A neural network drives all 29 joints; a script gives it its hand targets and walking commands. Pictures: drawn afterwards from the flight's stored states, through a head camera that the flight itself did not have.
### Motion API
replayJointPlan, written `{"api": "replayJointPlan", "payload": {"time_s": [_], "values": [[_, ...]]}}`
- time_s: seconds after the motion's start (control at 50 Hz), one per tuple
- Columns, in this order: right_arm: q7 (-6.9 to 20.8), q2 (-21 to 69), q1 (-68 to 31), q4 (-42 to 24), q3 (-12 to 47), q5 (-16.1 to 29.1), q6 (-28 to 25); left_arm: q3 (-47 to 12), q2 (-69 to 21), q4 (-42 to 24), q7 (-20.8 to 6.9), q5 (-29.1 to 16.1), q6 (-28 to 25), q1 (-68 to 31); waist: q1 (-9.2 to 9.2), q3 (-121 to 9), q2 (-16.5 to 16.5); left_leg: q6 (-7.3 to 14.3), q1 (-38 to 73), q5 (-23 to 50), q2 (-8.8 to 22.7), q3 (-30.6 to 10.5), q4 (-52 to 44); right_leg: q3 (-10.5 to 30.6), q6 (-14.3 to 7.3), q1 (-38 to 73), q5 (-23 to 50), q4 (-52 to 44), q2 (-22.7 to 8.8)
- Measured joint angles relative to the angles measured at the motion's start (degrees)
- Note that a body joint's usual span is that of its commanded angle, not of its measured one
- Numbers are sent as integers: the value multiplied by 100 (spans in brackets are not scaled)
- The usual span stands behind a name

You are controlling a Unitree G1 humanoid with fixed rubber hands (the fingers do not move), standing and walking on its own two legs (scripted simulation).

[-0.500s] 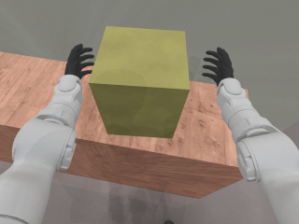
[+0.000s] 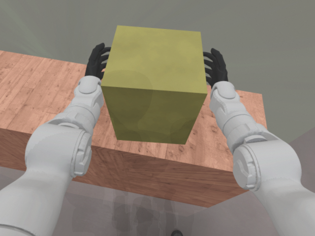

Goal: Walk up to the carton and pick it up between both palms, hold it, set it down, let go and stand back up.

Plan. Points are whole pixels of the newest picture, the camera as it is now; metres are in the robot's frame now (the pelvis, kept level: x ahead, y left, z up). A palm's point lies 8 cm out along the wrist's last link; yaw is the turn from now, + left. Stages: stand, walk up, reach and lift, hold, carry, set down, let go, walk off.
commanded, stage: reach and lift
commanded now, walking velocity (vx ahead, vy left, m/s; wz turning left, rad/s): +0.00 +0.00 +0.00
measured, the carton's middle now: (154, 91) +0.49 +0.03 +0.04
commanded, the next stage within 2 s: none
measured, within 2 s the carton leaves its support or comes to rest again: neither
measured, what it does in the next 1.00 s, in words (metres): stands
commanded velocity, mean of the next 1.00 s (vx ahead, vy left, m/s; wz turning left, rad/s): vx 0.00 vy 0.00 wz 0.00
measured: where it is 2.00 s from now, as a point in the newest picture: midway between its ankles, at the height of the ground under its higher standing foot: outside the picture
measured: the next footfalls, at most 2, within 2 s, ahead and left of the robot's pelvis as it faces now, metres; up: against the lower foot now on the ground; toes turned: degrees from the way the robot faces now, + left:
none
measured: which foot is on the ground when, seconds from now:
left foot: down 0.00-1.00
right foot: down 0.00-1.00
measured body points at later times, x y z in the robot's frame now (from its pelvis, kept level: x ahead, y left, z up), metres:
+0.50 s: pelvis +0.02 +0.01 +0.02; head +0.11 +0.02 +0.46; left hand +0.49 +0.18 +0.10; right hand +0.48 -0.13 +0.09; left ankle -0.01 +0.13 -0.73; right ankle +0.02 -0.13 -0.73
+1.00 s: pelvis +0.03 +0.00 +0.02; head +0.11 +0.02 +0.46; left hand +0.48 +0.18 +0.09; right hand +0.47 -0.13 +0.09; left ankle -0.01 +0.12 -0.73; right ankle +0.02 -0.13 -0.73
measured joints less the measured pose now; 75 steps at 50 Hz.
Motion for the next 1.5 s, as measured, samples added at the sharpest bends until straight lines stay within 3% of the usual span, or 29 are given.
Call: {"api": "replayJointPlan", "payload": {"time_s": [0.26, 0.38, 0.5, 0.74, 1.04, 1.32, 1.5], "values": [[108, 306, 443, -634, -1495, -1536, 73, 1448, -285, -852, 86, 1399, 372, 481, 114, 475, 27, 58, 881, 110, -1, 152, -506, 73, 53, 888, 167, -572, -6], [257, 910, 929, -1695, -2833, -3094, 0, 2745, -656, -1588, -121, 2633, 473, 873, 140, 893, 145, 91, 1496, 177, -39, 153, -819, 11, 91, 1544, 215, -904, -50], [420, 1341, 1405, -2504, -3444, -3725, -87, 3393, -1237, -2549, -324, 3323, 764, 1341, 278, 1187, 222, 109, 2048, 62, -34, 202, -883, -18, 124, 2104, 98, -972, -61], [441, 1427, 1784, -2838, -3255, -3634, -1, 3335, -1635, -3627, -480, 3470, 1365, 1807, 343, 1358, 35, 55, 2448, -49, 98, 416, -883, -146, 35, 2472, -152, -811, 0], [417, 1530, 1956, -3144, -3143, -3542, 81, 3442, -1685, -3704, -618, 3485, 1376, 1836, 185, 1429, 5, 130, 2532, 70, -4, 488, -1037, -246, 91, 2533, -165, -794, -132], [555, 1462, 1980, -3008, -3232, -3415, -20, 3206, -1812, -4142, -543, 3559, 1656, 2003, 236, 1495, -57, 131, 2544, -50, 59, 527, -834, -245, 90, 2654, -138, -848, -83], [492, 1506, 2028, -3135, -3113, -3413, 41, 3228, -1798, -4173, -579, 3505, 1681, 2035, 185, 1488, -12, 96, 2547, 47, 41, 432, -949, -362, 50, 2639, -173, -812, -104]]}}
